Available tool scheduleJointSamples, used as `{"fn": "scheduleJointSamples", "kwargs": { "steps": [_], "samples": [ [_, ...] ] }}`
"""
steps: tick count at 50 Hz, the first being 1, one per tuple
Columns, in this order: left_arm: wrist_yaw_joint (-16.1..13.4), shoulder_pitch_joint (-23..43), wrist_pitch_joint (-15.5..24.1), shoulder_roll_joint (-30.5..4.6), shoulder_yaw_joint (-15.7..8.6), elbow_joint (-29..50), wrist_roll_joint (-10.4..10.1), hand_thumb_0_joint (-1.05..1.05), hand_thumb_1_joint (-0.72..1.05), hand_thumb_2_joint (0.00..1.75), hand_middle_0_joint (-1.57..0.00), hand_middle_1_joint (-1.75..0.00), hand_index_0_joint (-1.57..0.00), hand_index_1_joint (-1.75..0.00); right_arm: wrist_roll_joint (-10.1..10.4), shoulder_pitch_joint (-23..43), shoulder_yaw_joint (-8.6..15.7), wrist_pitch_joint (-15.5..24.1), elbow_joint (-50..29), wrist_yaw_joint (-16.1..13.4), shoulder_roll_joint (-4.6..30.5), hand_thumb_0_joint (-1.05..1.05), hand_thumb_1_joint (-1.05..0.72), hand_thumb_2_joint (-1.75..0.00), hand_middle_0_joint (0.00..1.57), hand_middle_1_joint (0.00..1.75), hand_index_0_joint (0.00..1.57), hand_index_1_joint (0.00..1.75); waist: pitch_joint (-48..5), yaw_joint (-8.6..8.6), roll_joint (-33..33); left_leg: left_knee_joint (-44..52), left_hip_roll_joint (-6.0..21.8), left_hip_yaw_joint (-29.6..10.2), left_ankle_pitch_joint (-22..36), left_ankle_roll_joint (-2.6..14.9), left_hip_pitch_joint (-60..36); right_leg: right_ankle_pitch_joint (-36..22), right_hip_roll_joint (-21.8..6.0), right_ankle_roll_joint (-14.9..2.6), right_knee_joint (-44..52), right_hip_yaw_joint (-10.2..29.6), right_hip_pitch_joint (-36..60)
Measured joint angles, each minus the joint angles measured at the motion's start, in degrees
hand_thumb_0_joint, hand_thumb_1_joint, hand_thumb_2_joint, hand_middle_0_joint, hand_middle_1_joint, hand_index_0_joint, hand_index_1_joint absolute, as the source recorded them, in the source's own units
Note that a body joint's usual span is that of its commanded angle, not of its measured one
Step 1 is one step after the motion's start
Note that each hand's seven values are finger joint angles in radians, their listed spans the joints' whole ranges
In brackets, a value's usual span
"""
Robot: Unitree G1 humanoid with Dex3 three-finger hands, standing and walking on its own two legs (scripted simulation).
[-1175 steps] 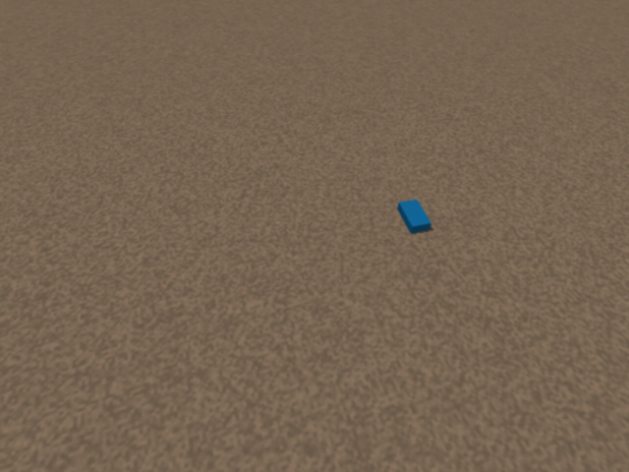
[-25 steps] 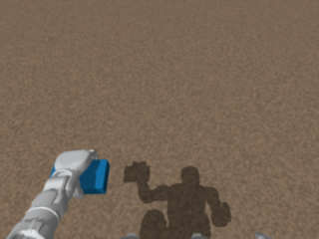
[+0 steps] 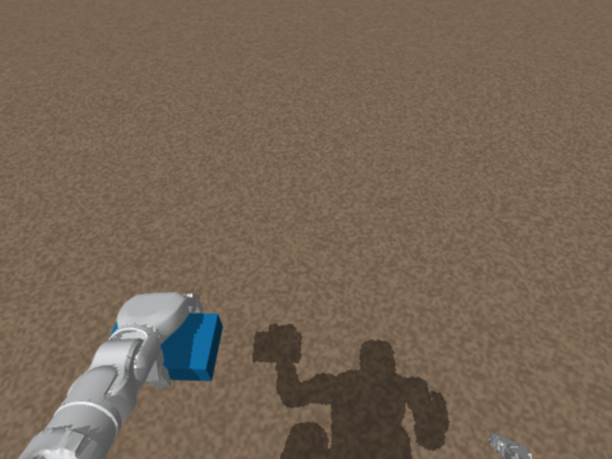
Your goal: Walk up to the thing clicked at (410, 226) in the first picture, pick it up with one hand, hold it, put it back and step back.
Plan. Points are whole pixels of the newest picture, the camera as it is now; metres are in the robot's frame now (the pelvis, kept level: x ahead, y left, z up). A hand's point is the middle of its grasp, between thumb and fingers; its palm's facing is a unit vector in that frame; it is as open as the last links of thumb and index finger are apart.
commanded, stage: hold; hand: left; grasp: from above
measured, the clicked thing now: (164, 345) +0.31 +0.24 -0.08
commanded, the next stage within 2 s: crouch in 1.50 s
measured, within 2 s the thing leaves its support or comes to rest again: neither
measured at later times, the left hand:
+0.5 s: hand (167, 340) +0.30 +0.21 -0.03, palm faces -0.46 -0.05 -0.89, open 11.2 cm
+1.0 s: hand (167, 343) +0.28 +0.21 -0.01, palm faces -0.45 -0.05 -0.89, open 11.2 cm
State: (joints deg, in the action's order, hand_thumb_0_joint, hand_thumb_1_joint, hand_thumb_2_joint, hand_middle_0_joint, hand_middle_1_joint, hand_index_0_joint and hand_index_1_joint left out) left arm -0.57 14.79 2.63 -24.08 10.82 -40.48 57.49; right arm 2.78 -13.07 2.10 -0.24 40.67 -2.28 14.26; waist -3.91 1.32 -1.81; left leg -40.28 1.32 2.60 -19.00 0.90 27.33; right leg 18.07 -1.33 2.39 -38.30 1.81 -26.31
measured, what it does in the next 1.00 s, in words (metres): stands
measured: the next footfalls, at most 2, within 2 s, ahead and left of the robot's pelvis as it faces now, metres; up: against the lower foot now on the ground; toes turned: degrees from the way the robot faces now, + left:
none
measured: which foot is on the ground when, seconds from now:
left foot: down 0.00-1.00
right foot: down 0.00-1.00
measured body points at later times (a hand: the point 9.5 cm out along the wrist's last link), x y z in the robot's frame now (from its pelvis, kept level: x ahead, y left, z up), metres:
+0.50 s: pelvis +0.00 -0.01 +0.01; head +0.02 -0.02 +0.46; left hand +0.32 +0.21 +0.02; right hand +0.13 -0.27 -0.11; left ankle +0.01 +0.11 -0.72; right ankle +0.01 -0.15 -0.72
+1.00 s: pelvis -0.01 -0.02 +0.02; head +0.00 -0.04 +0.47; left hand +0.30 +0.21 +0.04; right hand +0.14 -0.27 -0.10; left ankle +0.01 +0.11 -0.72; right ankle +0.01 -0.15 -0.72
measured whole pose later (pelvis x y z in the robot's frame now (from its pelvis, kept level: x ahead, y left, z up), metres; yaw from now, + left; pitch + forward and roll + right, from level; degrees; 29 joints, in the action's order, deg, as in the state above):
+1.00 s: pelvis -0.01 -0.02 +0.02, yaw +0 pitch +1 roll +0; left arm 4.1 12.2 2.5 -23.9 11.2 -33.4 56.7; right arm 3.8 -10.9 1.5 -3.5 38.4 -3.7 14.8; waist -1.1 -0.2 -2.8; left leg -29.5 1.3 2.8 -13.7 -0.1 16.6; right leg 14.2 -1.2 1.3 -30.4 1.9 -17.0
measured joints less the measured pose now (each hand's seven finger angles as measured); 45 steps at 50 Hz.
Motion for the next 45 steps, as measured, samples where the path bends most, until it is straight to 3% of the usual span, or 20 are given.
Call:
{"fn": "scheduleJointSamples", "kwargs": {
  "steps": [45],
  "samples": [
    [4.45,-2.95,0.07,0.32,0.15,7.12,-0.86,-0.02,-0.18,0.64,-0.54,-0.63,-0.62,-0.57,0.94,1.84,-0.43,-3.09,-2.39,-1.26,0.64,0.01,-0.89,-0.89,0.20,0.29,0.20,0.30,2.79,-1.32,-0.94,10.06,0.01,0.15,4.95,-1.01,-9.89,-3.59,0.19,-1.05,7.42,0.03,8.56]
  ]
}}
